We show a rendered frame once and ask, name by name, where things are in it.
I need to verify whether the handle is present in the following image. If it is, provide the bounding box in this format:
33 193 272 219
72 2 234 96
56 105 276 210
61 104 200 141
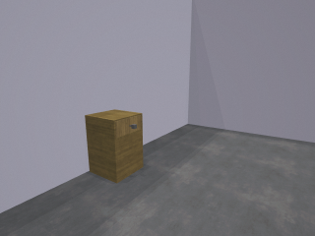
129 124 137 129

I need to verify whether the drawer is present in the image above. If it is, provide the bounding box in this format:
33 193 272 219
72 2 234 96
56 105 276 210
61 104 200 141
115 115 142 138

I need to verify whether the cabinet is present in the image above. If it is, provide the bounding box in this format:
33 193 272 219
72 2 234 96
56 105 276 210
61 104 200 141
85 109 144 184

